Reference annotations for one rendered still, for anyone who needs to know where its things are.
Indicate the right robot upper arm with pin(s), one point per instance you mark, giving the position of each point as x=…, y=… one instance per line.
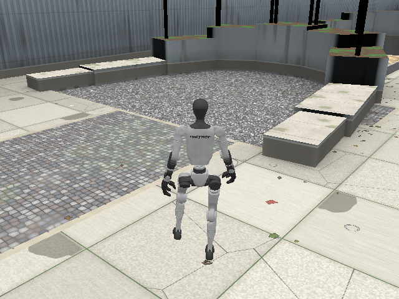
x=223, y=144

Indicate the humanoid robot torso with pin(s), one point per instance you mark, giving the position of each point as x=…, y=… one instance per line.
x=199, y=149

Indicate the left robot hand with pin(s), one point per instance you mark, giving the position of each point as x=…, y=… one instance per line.
x=165, y=188

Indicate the robot left forearm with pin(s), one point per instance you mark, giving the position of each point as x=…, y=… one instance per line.
x=169, y=169

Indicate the right robot thigh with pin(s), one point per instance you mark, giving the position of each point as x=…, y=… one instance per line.
x=214, y=184

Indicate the robot right forearm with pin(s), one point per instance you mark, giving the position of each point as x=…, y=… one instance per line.
x=229, y=164

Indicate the left robot upper arm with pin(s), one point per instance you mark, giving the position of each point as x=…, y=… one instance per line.
x=177, y=141

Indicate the right robot hand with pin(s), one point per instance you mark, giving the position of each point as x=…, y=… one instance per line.
x=232, y=175

